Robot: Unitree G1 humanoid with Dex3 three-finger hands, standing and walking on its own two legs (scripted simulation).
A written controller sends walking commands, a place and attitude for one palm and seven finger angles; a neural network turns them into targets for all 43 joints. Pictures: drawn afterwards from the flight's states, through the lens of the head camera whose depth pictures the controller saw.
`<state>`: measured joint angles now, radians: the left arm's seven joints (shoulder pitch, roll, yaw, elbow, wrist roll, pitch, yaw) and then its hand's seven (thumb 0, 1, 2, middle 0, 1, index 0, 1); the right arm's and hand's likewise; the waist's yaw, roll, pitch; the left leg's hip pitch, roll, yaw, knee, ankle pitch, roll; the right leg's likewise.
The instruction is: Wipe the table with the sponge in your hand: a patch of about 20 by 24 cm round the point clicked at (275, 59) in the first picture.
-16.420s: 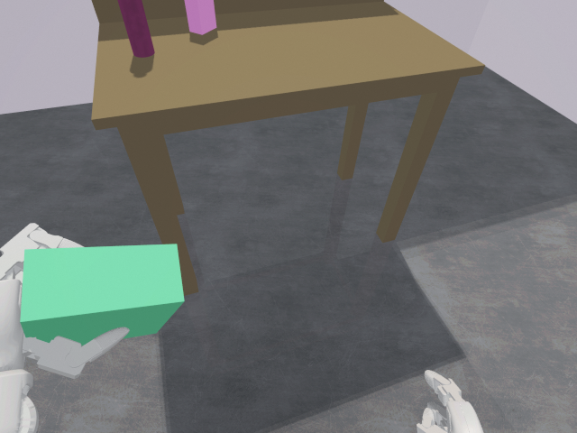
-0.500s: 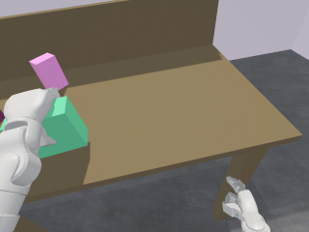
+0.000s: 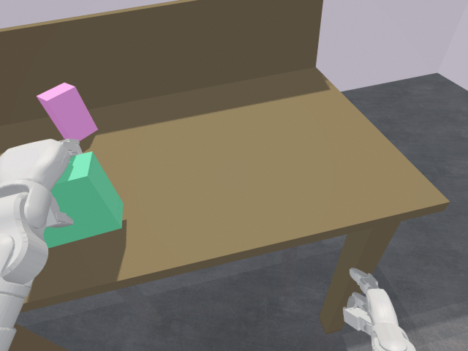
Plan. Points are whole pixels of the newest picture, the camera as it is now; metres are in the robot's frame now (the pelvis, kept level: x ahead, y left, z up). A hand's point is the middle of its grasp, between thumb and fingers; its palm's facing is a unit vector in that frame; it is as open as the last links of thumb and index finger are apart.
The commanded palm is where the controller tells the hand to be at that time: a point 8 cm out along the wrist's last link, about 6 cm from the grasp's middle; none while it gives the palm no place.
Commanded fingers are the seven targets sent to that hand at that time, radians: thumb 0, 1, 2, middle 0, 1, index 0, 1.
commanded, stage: move the sponge above the wiping area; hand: left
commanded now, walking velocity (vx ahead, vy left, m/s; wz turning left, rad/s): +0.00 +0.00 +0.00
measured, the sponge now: (72, 210) +0.27 +0.33 +0.12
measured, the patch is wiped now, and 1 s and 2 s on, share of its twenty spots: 0.00 0.00 0.00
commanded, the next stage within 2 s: lower the sponge onto the table in 0.34 s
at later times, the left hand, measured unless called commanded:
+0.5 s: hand (58, 194) +0.26 +0.32 +0.17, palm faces +0.04 -0.02 -1.00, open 10.5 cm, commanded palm +0.23 +0.31 +0.26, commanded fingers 0.00 0.10 1.30 -1.20 -1.60 -1.20 -1.60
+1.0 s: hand (63, 198) +0.26 +0.32 +0.16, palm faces +0.03 -0.03 -1.00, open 10.5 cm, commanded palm +0.23 +0.31 +0.25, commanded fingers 0.00 0.10 1.30 -1.20 -1.60 -1.20 -1.60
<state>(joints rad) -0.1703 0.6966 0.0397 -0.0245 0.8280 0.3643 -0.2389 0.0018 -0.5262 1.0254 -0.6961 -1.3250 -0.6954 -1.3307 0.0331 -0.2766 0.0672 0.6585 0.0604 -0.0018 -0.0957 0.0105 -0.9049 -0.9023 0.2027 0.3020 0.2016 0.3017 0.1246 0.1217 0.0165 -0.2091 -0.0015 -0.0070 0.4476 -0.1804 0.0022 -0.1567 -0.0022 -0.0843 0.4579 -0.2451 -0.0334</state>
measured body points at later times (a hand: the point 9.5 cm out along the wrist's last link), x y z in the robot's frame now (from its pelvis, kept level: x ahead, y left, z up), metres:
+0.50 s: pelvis -0.01 +0.01 +0.00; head -0.02 -0.04 +0.45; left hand +0.25 +0.32 +0.23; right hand +0.25 -0.18 -0.08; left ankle +0.04 +0.12 -0.74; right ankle +0.01 -0.10 -0.74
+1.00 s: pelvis -0.01 +0.01 +0.00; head -0.02 -0.03 +0.45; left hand +0.26 +0.32 +0.22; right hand +0.24 -0.19 -0.08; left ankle +0.04 +0.12 -0.74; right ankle +0.01 -0.10 -0.74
